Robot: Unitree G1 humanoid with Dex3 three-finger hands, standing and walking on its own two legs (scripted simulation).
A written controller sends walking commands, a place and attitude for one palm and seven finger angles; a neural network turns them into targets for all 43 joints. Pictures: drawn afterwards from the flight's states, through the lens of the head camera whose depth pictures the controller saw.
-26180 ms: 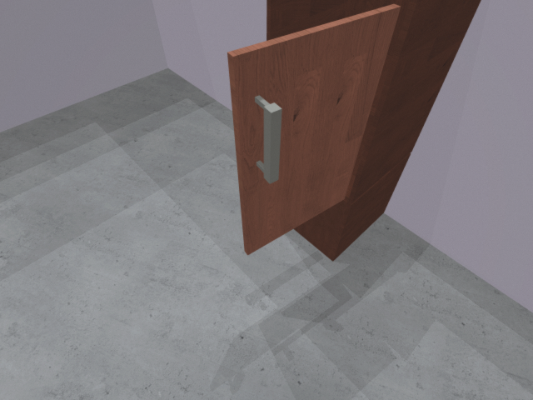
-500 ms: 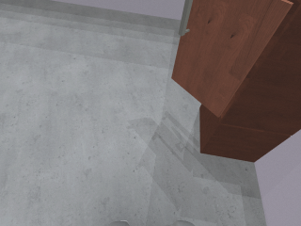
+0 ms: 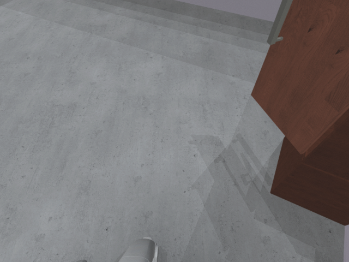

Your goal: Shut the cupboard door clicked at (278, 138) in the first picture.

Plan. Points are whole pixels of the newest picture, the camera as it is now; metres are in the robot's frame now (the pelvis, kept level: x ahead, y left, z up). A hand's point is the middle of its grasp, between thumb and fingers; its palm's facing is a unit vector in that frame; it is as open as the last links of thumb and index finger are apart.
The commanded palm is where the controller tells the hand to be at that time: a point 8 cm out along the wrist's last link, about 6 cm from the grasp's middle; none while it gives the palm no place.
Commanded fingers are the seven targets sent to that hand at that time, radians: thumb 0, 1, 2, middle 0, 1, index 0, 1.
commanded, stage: walk to a spot facing it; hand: left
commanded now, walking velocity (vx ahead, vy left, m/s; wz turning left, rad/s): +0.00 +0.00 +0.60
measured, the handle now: (284, 19) +0.87 -0.38 +0.08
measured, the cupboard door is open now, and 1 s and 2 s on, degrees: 48 48 48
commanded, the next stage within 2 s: turn to face it in 1.40 s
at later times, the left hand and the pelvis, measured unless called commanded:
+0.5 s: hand out of the picture +0.10 +0.24 -0.16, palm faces +0.31 -0.91 -0.27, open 7.4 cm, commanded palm none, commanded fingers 0.00 0.90 0.90 -0.20 -0.30 -0.20 -0.30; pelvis +0.07 +0.00 -0.01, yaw +19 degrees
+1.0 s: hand out of the picture +0.06 +0.23 -0.20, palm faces +0.63 -0.75 -0.19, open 7.4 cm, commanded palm none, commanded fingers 0.00 0.90 0.90 -0.20 -0.30 -0.20 -0.30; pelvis +0.21 +0.11 -0.03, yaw +37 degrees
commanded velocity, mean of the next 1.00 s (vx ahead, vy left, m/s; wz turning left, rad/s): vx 0.30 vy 0.00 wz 0.53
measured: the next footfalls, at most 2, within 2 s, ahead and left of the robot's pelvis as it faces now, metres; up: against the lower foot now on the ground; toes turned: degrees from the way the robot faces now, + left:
left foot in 0.20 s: +0.04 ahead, +0.15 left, +0.00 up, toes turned +12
right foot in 0.50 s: +0.20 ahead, -0.09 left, +0.00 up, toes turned +14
